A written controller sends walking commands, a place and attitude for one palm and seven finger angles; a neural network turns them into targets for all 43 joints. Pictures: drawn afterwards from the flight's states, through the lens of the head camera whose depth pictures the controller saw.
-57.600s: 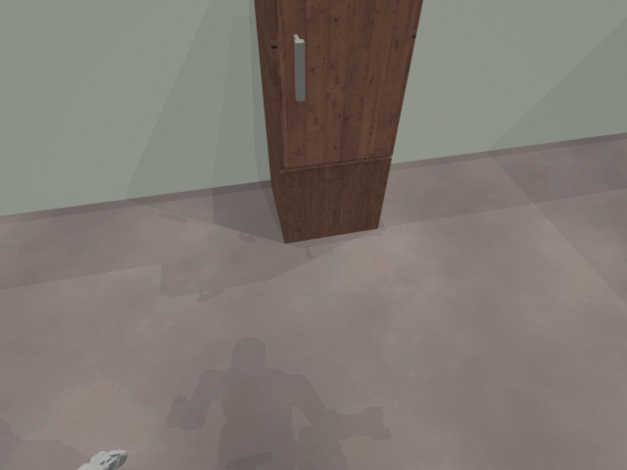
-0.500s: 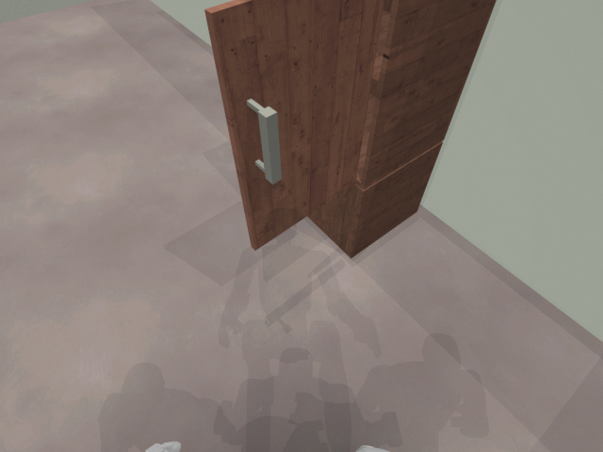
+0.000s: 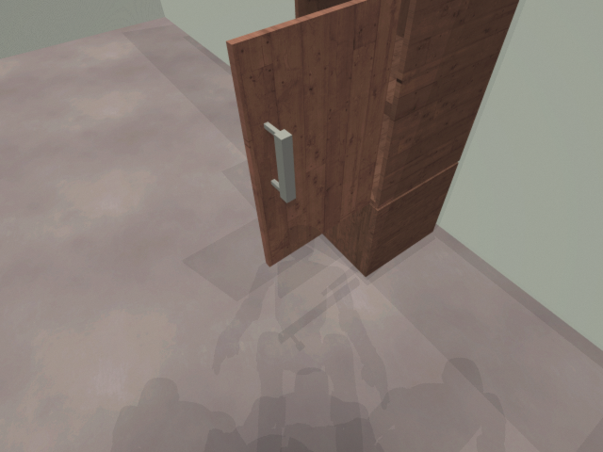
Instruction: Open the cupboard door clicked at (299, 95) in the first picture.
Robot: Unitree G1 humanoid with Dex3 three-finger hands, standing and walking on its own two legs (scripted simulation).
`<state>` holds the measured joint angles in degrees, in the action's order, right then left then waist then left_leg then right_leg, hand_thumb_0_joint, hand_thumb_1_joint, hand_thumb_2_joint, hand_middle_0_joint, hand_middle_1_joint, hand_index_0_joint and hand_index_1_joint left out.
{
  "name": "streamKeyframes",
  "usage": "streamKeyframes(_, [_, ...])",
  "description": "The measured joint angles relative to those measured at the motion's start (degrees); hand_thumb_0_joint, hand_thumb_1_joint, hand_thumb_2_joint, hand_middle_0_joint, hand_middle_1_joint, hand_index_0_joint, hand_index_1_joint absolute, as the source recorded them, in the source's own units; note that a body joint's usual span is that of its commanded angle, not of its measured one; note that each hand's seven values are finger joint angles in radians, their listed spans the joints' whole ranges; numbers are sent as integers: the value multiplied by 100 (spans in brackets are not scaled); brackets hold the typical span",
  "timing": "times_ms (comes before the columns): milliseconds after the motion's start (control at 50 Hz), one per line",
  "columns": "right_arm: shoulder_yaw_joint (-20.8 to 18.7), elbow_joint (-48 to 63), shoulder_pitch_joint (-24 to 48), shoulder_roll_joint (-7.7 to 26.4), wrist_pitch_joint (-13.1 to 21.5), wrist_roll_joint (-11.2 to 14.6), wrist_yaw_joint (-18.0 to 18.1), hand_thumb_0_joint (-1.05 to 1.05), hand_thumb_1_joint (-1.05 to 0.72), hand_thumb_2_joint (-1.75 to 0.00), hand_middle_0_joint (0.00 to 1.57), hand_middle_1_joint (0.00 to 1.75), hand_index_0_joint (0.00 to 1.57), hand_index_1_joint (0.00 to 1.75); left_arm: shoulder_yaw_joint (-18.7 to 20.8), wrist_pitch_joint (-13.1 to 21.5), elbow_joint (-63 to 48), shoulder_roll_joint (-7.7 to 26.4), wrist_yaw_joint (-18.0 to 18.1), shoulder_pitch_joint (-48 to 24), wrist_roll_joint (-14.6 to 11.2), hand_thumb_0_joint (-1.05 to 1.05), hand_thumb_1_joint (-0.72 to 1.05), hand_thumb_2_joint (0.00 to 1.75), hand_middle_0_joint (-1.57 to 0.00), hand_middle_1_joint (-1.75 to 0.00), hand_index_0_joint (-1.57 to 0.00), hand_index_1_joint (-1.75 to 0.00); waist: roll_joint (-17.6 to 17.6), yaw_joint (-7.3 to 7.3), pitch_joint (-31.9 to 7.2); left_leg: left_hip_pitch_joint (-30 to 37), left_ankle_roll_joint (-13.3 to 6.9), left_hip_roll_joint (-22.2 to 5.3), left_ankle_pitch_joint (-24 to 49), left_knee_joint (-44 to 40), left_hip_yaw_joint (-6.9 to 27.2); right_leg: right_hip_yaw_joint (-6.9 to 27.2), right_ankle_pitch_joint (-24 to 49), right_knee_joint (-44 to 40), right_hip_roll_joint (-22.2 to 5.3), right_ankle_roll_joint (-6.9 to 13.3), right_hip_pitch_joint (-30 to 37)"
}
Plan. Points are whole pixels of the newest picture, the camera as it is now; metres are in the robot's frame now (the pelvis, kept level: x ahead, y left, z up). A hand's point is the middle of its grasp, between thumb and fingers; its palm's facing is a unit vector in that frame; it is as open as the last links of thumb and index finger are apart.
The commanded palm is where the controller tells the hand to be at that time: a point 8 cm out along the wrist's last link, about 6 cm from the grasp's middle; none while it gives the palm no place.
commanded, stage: let the arm hang, fingers relaxed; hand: left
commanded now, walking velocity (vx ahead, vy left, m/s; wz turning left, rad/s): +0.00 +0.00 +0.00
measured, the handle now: (279, 163) +0.63 +0.09 +0.01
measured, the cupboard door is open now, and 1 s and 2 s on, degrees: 92 92 92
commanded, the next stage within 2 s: look to check the result in 0.30 s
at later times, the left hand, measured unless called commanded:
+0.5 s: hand out of the picture +0.10 +0.22 -0.15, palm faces +0.01 -0.95 -0.31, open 7.4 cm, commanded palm none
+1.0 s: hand out of the picture +0.14 +0.22 -0.15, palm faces +0.00 -0.94 -0.33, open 7.4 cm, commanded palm none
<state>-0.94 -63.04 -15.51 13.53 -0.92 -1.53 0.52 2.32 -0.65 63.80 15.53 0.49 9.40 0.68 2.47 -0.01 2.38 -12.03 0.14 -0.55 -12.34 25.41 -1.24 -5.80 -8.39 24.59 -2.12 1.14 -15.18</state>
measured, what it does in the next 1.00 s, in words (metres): shifts its weight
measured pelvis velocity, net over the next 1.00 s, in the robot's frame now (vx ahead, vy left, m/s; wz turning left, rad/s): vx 0.06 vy -0.01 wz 0.00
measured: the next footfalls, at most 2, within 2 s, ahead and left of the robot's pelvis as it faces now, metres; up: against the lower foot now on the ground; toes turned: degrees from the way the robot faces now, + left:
none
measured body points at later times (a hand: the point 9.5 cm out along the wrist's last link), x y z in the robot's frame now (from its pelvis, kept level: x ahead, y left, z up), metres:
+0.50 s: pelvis +0.04 -0.01 +0.01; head +0.06 -0.02 +0.45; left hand +0.10 +0.27 -0.13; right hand +0.10 -0.28 -0.15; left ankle +0.02 +0.12 -0.74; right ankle +0.06 -0.11 -0.74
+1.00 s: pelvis +0.06 -0.01 +0.01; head +0.08 -0.03 +0.46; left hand +0.14 +0.27 -0.12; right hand +0.13 -0.30 -0.14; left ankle +0.02 +0.12 -0.74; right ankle +0.06 -0.11 -0.74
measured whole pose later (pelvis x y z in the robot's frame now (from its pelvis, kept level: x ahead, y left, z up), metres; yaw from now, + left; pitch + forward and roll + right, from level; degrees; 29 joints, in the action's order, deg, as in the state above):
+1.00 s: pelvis +0.06 -0.01 +0.01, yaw +0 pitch +0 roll +0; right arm 0.0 -63.8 -6.6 18.2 -0.2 -1.1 1.0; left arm 1.0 1.0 64.8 16.7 0.4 4.3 0.4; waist 2.1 0.0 3.2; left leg -3.7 1.6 -1.9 -12.7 16.7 -0.7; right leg -6.5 -10.4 18.7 -0.4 1.7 -8.0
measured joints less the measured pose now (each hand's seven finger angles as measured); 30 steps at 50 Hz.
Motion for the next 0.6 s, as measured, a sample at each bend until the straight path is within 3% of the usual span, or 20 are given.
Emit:
streamKeyframes(300, [29, -61, 554, 209, 94, 30, 21, 0, -91, -90, 20, 30, 21, 30, -103, 106, 86, -117, -32, -347, -9, 1, 91, 90, -20, -30, -20, -30, -104, 15, 101, 362, 18, 20, 45, -426, -3, 2, -53, -241, -3, -29, 278])
streamKeyframes(600, [61, -54, 895, 395, 83, 42, 34, 0, -91, -90, 20, 30, 21, 30, -103, 142, 157, 58, -14, -386, -20, 1, 91, 90, -20, -30, -20, -30, -47, -27, 125, 619, 93, -62, 8, -694, 59, -70, -135, -466, 89, 16, 532])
